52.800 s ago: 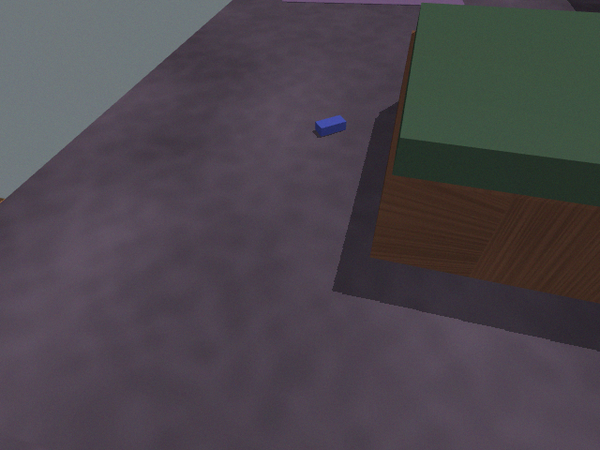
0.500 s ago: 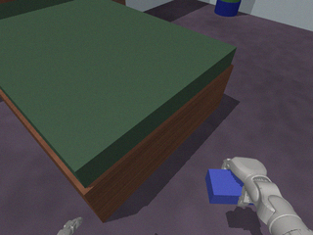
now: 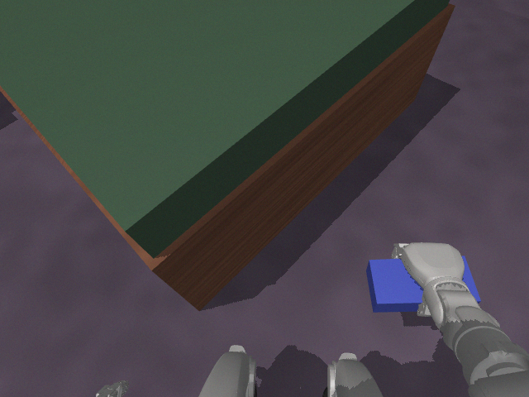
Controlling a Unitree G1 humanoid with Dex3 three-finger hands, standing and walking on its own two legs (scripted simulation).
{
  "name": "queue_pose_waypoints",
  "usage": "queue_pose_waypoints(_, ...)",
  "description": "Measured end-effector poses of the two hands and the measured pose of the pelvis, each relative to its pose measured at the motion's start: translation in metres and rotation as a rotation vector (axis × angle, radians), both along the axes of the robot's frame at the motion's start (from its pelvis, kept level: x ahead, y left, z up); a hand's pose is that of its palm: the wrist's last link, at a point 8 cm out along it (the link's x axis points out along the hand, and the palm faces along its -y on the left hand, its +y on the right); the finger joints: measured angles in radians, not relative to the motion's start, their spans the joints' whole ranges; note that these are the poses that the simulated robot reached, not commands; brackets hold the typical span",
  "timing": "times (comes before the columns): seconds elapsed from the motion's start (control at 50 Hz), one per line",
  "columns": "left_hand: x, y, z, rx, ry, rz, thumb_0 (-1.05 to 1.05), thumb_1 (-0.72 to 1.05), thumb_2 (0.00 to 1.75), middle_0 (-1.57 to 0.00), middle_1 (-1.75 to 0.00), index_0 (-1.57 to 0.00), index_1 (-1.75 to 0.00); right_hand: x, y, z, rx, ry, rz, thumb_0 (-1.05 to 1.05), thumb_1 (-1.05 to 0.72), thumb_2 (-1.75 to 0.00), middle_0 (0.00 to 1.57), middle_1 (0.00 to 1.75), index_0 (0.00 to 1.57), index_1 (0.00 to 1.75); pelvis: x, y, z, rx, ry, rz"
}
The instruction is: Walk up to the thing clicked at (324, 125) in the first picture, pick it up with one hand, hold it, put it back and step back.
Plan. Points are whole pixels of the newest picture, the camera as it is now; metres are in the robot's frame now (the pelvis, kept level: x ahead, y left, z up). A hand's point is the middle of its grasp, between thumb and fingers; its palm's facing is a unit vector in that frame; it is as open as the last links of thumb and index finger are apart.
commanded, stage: crouch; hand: right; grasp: from above
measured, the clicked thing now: (418, 284) +0.34 -0.22 -0.16
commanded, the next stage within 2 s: lower in 1.34 s
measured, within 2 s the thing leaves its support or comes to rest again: neither
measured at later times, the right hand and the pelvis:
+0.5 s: hand (391, 293) +0.38 -0.23 -0.36, palm faces -0.49 +0.01 -0.87, open 10.7 cm; pelvis -0.04 +0.00 -0.19, yaw +1 degrees
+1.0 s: hand (384, 292) +0.41 -0.24 -0.46, palm faces -0.48 +0.02 -0.88, open 10.7 cm; pelvis -0.05 +0.00 -0.28, yaw +4 degrees
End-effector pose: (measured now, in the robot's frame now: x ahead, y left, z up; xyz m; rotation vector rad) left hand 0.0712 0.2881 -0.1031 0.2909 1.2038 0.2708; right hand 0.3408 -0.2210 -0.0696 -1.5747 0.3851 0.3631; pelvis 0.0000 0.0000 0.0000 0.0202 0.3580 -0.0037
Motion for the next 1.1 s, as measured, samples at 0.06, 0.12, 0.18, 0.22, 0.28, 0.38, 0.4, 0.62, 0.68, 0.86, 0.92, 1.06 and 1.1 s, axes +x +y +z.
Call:
queue_pose_waypoints(0.06,-0.02,0.002,-0.03,0.018,0.042,0.021,0.0,0.9,0.89,-0.2,-0.3,-0.21,-0.3,0.011,-0.001,-0.031,-0.011,-0.02,-0.008,0.01,0.12,-0.56,0.63,0.51,0.71,0.48,-0.007,-0.001,-0.029,0.004,0.062,0.002)
queue_pose_waypoints(0.12,-0.039,0.0,-0.06,0.024,0.081,0.042,0.0,0.9,0.89,-0.2,-0.3,-0.21,-0.3,0.02,-0.003,-0.062,-0.019,-0.031,-0.02,0.01,0.12,-0.56,0.63,0.52,0.71,0.48,-0.015,-0.002,-0.057,0.008,0.113,0.004)
queue_pose_waypoints(0.18,-0.055,-0.005,-0.088,0.019,0.116,0.053,0.0,0.9,0.89,-0.2,-0.3,-0.21,-0.3,0.027,-0.005,-0.091,-0.017,-0.029,-0.045,0.01,0.12,-0.57,0.63,0.53,0.71,0.5,-0.022,-0.003,-0.083,0.01,0.154,0.004)
queue_pose_waypoints(0.22,-0.062,-0.01,-0.106,0.011,0.134,0.052,0.0,0.9,0.89,-0.2,-0.3,-0.21,-0.3,0.031,-0.007,-0.11,-0.013,-0.021,-0.059,0.01,0.13,-0.57,0.64,0.55,0.7,0.51,-0.026,-0.003,-0.098,0.012,0.178,0.004)
queue_pose_waypoints(0.28,-0.069,-0.016,-0.13,-0.003,0.15,0.048,0.0,0.9,0.89,-0.2,-0.3,-0.21,-0.3,0.035,-0.01,-0.138,-0.009,-0.002,-0.066,0.0,0.13,-0.57,0.64,0.55,0.7,0.52,-0.03,-0.004,-0.121,0.017,0.209,0.003)
queue_pose_waypoints(0.38,-0.073,-0.023,-0.167,-0.024,0.161,0.021,0.0,0.9,0.89,-0.2,-0.3,-0.21,-0.3,0.038,-0.013,-0.183,0.007,0.031,-0.055,0.0,0.13,-0.57,0.64,0.55,0.7,0.52,-0.036,-0.004,-0.156,0.028,0.252,-0.001)
queue_pose_waypoints(0.4,-0.072,-0.023,-0.174,-0.027,0.164,0.014,0.0,0.89,0.89,-0.2,-0.3,-0.21,-0.3,0.039,-0.013,-0.191,0.012,0.035,-0.051,0.0,0.13,-0.57,0.64,0.55,0.7,0.52,-0.036,-0.004,-0.162,0.031,0.259,-0.002)
queue_pose_waypoints(0.62,-0.064,-0.015,-0.223,-0.014,0.188,-0.069,0.0,0.9,0.89,-0.2,-0.3,-0.21,-0.3,0.053,-0.017,-0.267,0.042,0.001,-0.023,0.0,0.13,-0.57,0.64,0.55,0.7,0.52,-0.04,-0.001,-0.22,0.051,0.301,0.002)
queue_pose_waypoints(0.68,-0.063,-0.011,-0.232,-0.007,0.19,-0.079,0.0,0.9,0.89,-0.2,-0.3,-0.21,-0.3,0.057,-0.019,-0.281,0.034,-0.007,-0.035,0.0,0.13,-0.57,0.64,0.55,0.7,0.52,-0.04,0.0,-0.232,0.055,0.304,0.005)
queue_pose_waypoints(0.86,-0.071,-0.008,-0.257,-0.015,0.216,-0.083,0.0,0.9,0.89,-0.2,-0.3,-0.21,-0.3,0.069,-0.024,-0.313,0.025,0.004,-0.063,0.0,0.12,-0.57,0.63,0.56,0.69,0.52,-0.043,-0.001,-0.26,0.061,0.304,0.015)
queue_pose_waypoints(0.92,-0.077,-0.009,-0.265,-0.024,0.23,-0.079,0.0,0.9,0.89,-0.2,-0.3,-0.21,-0.3,0.07,-0.024,-0.322,0.03,0.015,-0.067,0.0,0.12,-0.57,0.63,0.56,0.69,0.52,-0.044,-0.001,-0.268,0.061,0.301,0.018)
queue_pose_waypoints(1.06,-0.093,-0.01,-0.284,-0.042,0.274,-0.07,0.0,0.9,0.89,-0.2,-0.3,-0.21,-0.3,0.073,-0.023,-0.342,0.041,0.023,-0.047,0.0,0.11,-0.56,0.62,0.56,0.68,0.53,-0.047,0.0,-0.288,0.063,0.292,0.025)
queue_pose_waypoints(1.1,-0.097,-0.011,-0.288,-0.045,0.282,-0.069,0.0,0.9,0.89,-0.2,-0.3,-0.21,-0.3,0.073,-0.022,-0.348,0.044,0.026,-0.046,0.0,0.11,-0.56,0.62,0.56,0.68,0.53,-0.047,0.0,-0.293,0.063,0.288,0.027)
